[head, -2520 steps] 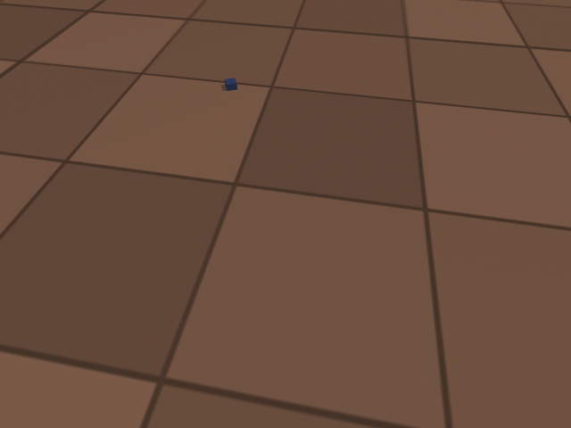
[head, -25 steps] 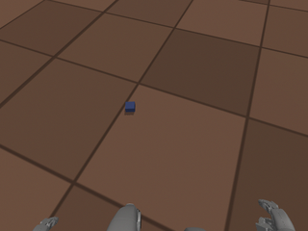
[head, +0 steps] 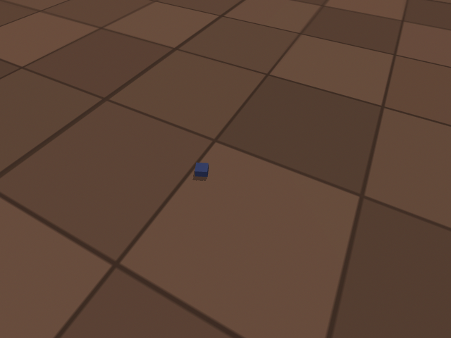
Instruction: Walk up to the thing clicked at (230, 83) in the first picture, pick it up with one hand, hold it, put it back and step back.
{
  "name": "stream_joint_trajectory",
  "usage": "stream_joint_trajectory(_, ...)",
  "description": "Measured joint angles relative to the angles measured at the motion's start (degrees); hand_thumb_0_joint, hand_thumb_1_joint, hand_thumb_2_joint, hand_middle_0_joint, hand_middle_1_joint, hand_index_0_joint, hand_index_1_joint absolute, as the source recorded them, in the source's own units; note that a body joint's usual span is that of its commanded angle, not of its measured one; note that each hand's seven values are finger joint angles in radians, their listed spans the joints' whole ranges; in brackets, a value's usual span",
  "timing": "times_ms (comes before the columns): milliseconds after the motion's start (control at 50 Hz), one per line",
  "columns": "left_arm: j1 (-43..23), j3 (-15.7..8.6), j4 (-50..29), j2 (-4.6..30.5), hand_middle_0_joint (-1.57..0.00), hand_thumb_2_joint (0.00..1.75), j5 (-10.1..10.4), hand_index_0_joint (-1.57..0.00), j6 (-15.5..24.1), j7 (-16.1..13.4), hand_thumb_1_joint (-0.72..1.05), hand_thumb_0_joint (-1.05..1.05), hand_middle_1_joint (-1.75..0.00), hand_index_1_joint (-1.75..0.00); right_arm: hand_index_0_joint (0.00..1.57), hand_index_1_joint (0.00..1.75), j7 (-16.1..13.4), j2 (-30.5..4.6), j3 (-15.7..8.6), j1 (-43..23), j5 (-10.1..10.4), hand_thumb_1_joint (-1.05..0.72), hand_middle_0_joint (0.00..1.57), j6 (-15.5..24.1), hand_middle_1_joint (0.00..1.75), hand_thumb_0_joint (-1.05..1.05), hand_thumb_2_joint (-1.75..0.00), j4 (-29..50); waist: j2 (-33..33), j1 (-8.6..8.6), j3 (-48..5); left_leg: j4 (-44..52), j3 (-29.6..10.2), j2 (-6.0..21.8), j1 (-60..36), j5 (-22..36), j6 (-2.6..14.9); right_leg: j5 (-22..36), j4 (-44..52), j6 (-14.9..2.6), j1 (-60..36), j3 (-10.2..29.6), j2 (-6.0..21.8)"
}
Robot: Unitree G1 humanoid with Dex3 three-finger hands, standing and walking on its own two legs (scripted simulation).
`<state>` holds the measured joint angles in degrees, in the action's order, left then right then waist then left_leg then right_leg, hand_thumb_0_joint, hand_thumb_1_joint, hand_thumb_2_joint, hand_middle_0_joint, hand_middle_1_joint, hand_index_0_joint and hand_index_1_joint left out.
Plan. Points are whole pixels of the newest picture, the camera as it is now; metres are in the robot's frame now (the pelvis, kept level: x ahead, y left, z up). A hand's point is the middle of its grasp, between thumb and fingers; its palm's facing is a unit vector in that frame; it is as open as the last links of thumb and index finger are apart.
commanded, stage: step back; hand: left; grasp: from above
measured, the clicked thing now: (201, 169) +1.09 +0.17 -0.74
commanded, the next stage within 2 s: stand in 0.68 s
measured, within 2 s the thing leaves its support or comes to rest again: neither
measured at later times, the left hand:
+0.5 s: hand out of the picture +0.11 +0.28 -0.15, palm faces +0.00 -0.93 -0.36, open 7.4 cm
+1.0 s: hand (99, 337) +0.14 +0.26 -0.14, palm faces -0.03 -0.94 -0.33, open 7.4 cm
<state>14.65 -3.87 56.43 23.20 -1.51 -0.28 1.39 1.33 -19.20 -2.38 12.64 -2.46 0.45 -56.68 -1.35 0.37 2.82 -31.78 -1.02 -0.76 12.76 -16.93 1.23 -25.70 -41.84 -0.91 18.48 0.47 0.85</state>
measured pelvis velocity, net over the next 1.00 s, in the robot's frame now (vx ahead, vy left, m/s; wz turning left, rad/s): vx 0.04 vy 0.01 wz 0.00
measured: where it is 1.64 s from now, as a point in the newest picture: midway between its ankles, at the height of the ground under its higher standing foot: outside the picture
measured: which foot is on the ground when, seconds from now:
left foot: down 0.00-1.00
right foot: down 0.00-1.00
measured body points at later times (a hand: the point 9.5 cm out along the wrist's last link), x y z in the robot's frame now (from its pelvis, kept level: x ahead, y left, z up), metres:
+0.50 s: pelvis +0.04 +0.02 +0.00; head +0.06 +0.02 +0.45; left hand +0.11 +0.33 -0.13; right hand +0.14 -0.28 -0.12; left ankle +0.06 +0.14 -0.73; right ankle +0.03 -0.11 -0.73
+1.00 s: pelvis +0.04 +0.01 +0.02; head +0.05 +0.01 +0.46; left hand +0.14 +0.31 -0.12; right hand +0.14 -0.29 -0.11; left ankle +0.06 +0.14 -0.73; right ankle +0.03 -0.11 -0.73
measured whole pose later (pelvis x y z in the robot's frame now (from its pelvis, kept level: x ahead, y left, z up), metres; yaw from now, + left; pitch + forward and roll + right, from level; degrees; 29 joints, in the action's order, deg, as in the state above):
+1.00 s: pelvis +0.04 +0.01 +0.02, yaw +0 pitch -3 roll +0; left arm 3.4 0.2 64.3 19.6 -0.8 1.1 0.4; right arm 0.4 -19.6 -0.7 2.8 -0.3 0.9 -64.6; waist -0.2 -0.2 3.9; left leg -19.8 0.7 0.9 7.5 -9.7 -0.5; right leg -12.1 -19.2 0.9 4.5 -0.1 0.9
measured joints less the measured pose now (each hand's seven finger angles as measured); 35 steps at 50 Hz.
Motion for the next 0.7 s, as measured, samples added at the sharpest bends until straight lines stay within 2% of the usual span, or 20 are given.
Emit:
stream_joint_trajectory(40,0.3,-0.1,0.7,-0.3,-0.2,0.9,-0.2,-0.2,0.6,0.0,0.91,0.01,-0.3,-0.3,0.21,0.3,0.1,-0.2,-0.1,-0.6,0.1,-0.9,0.21,-0.4,0.3,0.01,-0.9,0.2,0.5,0.08,-0.2,-1.1,0.3,0.8,0.4,-0.7,-0.6,3.2,6.8,-0.06,-3.3,-0.9,-0.4)
stream_joint_trajectory(80,-0.1,0.0,1.4,-1.4,-0.2,0.9,-0.6,-0.2,1.2,-0.5,0.91,0.01,-0.3,-0.3,0.21,0.3,0.0,-0.8,-0.3,-1.2,0.6,-0.9,0.21,-0.9,0.3,0.01,-0.9,0.4,2.6,0.0,0.3,-3.8,-0.8,2.4,1.0,-2.4,-1.07,10.3,10.3,-0.12,-5.1,-2.0,-2.0)
stream_joint_trajectory(120,-0.2,0.3,1.3,-2.1,-0.2,0.9,-1.0,-0.2,2.0,-0.6,0.91,0.01,-0.3,-0.3,0.21,0.3,-0.4,-1.1,-0.4,-1.3,0.9,-0.9,0.21,-1.4,0.3,0.01,-0.9,0.1,3.3,0.43,-0.3,-8.9,-2.8,1.4,3.2,-8.3,-0.59,10.1,10.1,-0.46,-5.0,-2.5,-2.3)
stream_joint_trajectory(160,-0.5,0.4,0.9,-2.8,-0.2,0.9,-1.1,-0.2,2.5,-0.7,0.91,0.01,-0.3,-0.3,0.21,0.3,-0.5,-1.6,-0.6,-1.4,1.1,-0.9,0.21,-1.3,0.3,0.01,-0.9,-0.1,3.2,1.17,0.0,-14.1,-3.5,-0.1,5.5,-10.4,-0.4,9.7,10.3,-0.78,-5.4,-2.5,-1.7)
stream_joint_trajectory(220,-0.9,0.8,0.6,-3.5,-0.2,0.9,-1.1,-0.2,3.1,-0.8,0.91,0.01,-0.3,-0.3,0.21,0.3,-0.4,-2.5,-1.0,-1.4,1.2,-0.9,0.21,-0.6,0.3,0.01,-0.9,-0.2,3.3,1.66,0.4,-14.3,-2.7,0.3,7.1,-9.7,-0.54,9.7,11.3,-0.14,-6.1,-2.7,-0.7)
stream_joint_trajectory(260,-1.5,1.0,0.6,-3.2,-0.2,0.9,-1.0,-0.2,2.9,-0.7,0.91,0.01,-0.3,-0.3,0.21,0.3,-0.3,-2.7,-1.1,-1.4,1.1,-0.9,0.21,-0.1,0.3,0.01,-0.9,-0.4,2.8,1.57,0.6,-9.0,-1.3,1.2,6.1,-7.8,-0.66,9.0,10.7,0.54,-6.1,-2.9,0.2)
stream_joint_trajectory(280,-1.8,1.1,0.6,-3.0,-0.21,0.9,-0.8,-0.2,2.6,-0.7,0.9,0.01,-0.3,-0.3,0.21,0.3,-0.3,-2.8,-1.2,-1.4,1.0,-0.9,0.21,0.2,0.3,0.01,-0.9,-0.5,2.5,1.38,0.6,-4.9,-0.7,1.5,5.0,-5.4,-0.7,8.3,9.6,0.93,-5.8,-3.0,0.7)
stream_joint_trajectory(320,-2.5,1.4,0.5,-2.5,-0.21,0.9,-0.4,-0.2,1.9,-0.8,0.9,0.01,-0.3,-0.3,0.21,0.3,-0.6,-2.6,-1.6,-1.9,0.6,-0.9,0.2,0.7,0.3,0.01,-0.9,-1.0,1.3,1.23,1.3,-1.1,0.4,0.6,3.5,3.3,-1.21,6.3,6.5,1.54,-4.9,-2.3,2.1)
stream_joint_trajectory(380,-3.5,1.7,1.2,-1.9,-0.2,0.9,0.5,-0.2,0.8,-0.9,0.91,0.01,-0.3,-0.3,0.21,0.3,-0.8,-1.5,-1.0,-3.0,0.5,-0.9,0.2,0.9,0.3,0.01,-0.9,-1.5,0.3,0.97,1.1,-1.9,1.4,0.4,3.5,1.6,-0.85,1.1,4.0,0.24,-3.9,-0.3,1.3)
stream_joint_trajectory(400,-3.8,1.7,1.4,-1.7,-0.2,0.9,0.6,-0.2,0.7,-0.9,0.91,0.01,-0.3,-0.3,0.21,0.3,-0.8,-1.1,-0.7,-3.4,0.6,-0.9,0.2,0.8,0.3,0.01,-0.9,-1.7,0.1,0.88,1.1,-1.9,1.6,0.6,3.3,1.2,-0.85,1.0,4.7,-0.15,-4.2,-0.3,1.0)
stream_joint_trajectory(440,-4.4,1.8,2.1,-1.5,-0.2,0.9,0.6,-0.2,1.1,-1.1,0.91,0.01,-0.3,-0.3,0.21,0.3,-0.9,-0.5,-0.1,-4.4,0.8,-0.9,0.21,0.7,0.3,0.01,-0.9,-2.0,0.3,0.7,1.3,-2.0,1.6,1.2,2.8,0.6,-1.1,7.3,8.1,0.52,-5.7,-0.3,0.4)
stream_joint_trajectory(460,-4.8,1.8,2.5,-1.6,-0.2,0.9,0.6,-0.2,1.4,-1.2,0.91,0.01,-0.3,-0.3,0.21,0.3,-0.9,-0.3,0.1,-4.9,1.1,-0.9,0.21,0.6,0.3,0.01,-0.9,-2.3,0.8,0.59,1.4,-2.1,1.5,1.7,2.6,0.3,-1.26,7.9,9.1,1.12,-6.4,-0.5,0.0)
stream_joint_trajectory(700,-9.8,2.6,3.9,-2.3,-0.2,0.9,0.7,-0.2,1.7,-1.6,0.91,0.01,-0.3,-0.3,0.21,0.3,-1.3,0.6,0.8,-10.1,2.1,-0.9,0.21,0.4,0.3,0.01,-0.9,-4.6,1.7,0.25,1.2,2.3,2.1,1.7,-1.0,1.4,-1.33,8.0,13.3,1.81,-9.8,0.0,0.0)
